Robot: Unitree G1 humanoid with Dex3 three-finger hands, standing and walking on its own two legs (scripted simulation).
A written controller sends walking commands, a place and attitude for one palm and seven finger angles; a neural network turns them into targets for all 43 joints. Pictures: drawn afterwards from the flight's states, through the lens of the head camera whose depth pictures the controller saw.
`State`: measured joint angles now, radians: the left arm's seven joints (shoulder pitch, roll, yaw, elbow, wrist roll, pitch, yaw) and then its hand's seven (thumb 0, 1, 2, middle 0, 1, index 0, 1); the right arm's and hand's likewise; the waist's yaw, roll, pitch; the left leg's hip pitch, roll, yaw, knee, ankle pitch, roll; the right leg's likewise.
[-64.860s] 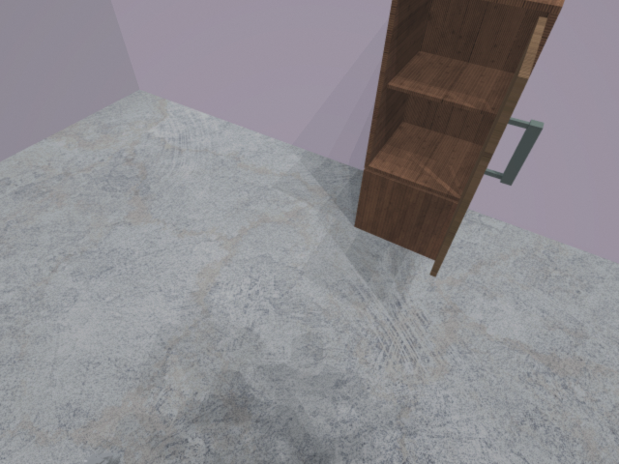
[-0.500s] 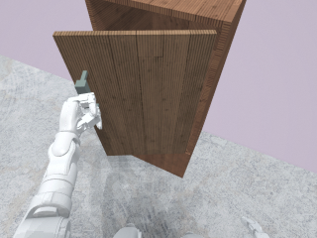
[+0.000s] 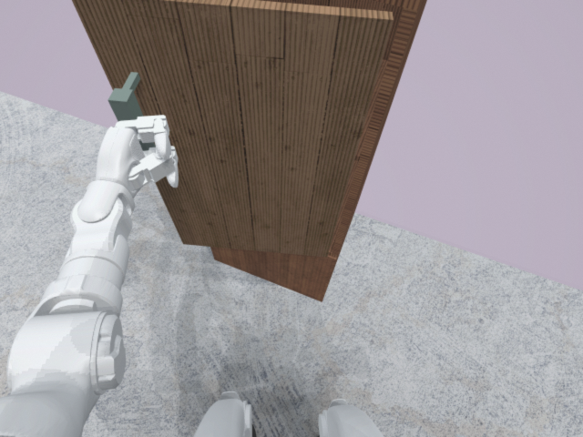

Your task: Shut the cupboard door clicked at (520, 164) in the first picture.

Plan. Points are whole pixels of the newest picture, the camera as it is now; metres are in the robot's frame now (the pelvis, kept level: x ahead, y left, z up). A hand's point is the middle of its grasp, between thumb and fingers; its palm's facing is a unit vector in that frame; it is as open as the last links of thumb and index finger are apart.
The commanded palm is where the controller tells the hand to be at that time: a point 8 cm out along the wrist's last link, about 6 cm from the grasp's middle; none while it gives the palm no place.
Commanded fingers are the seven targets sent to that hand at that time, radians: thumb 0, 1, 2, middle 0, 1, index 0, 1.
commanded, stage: push the door shut along its arc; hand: left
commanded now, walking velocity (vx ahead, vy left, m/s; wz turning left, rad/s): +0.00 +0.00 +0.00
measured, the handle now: (143, 126) +0.54 +0.20 +0.09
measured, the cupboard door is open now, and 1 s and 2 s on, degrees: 17 3 0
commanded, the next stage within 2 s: pull the fist back off the door in 1.08 s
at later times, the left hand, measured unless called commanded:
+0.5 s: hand (195, 129) +0.53 +0.12 +0.09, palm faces -0.26 -0.97 -0.01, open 3.1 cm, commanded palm +0.53 +0.17 +0.09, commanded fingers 0.00 0.90 0.90 -1.30 -1.50 -1.30 -1.50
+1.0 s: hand (216, 107) +0.57 +0.10 +0.10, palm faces -0.36 -0.93 -0.02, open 3.1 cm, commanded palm +0.58 +0.12 +0.09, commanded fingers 0.00 0.90 0.90 -1.30 -1.50 -1.30 -1.50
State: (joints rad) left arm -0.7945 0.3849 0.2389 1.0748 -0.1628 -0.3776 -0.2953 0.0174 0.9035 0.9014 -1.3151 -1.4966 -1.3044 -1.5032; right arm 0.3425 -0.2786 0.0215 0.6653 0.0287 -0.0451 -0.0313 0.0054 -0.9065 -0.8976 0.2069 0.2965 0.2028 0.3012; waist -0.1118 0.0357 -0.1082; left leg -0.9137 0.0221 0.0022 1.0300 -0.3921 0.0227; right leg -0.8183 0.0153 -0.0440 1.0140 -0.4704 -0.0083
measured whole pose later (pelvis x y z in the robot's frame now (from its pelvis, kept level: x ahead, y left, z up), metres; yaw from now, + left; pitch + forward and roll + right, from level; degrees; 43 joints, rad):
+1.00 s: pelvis +0.01 +0.00 -0.03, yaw -2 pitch +25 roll -4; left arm -1.24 0.58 0.26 1.31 -0.07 -0.25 -0.44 0.01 0.91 0.93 -1.30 -1.50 -1.30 -1.50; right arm 0.39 -0.28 0.04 0.67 -0.01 -0.05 -0.02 0.00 -0.91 -0.90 0.21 0.30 0.20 0.30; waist -0.25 0.06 -0.10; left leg -1.16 0.05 -0.02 1.16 -0.44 0.02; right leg -1.05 0.05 -0.06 1.11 -0.50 -0.01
